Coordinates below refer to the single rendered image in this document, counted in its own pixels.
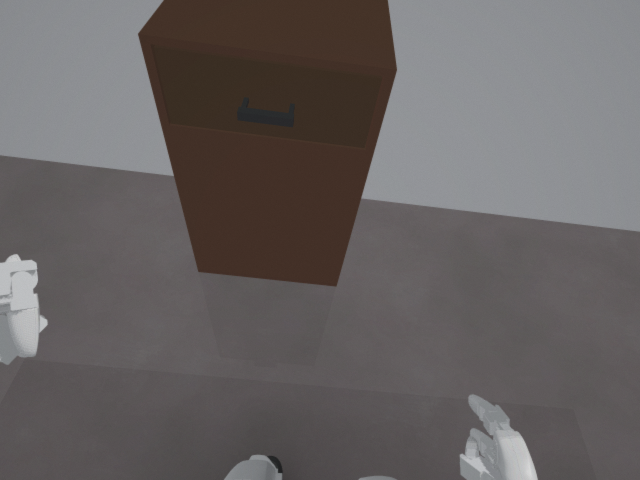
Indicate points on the robot left thigh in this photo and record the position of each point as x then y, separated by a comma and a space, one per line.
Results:
254, 470

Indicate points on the cabinet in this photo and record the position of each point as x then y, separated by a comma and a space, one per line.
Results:
261, 206

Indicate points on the robot left hand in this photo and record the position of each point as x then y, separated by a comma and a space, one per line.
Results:
20, 322

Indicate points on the robot right hand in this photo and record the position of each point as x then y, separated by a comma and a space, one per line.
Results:
506, 456

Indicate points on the handle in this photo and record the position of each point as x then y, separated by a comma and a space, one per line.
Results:
265, 116

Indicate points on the drawer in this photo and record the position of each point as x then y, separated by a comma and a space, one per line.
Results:
204, 89

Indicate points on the robot left shin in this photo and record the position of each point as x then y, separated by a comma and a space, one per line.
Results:
261, 457

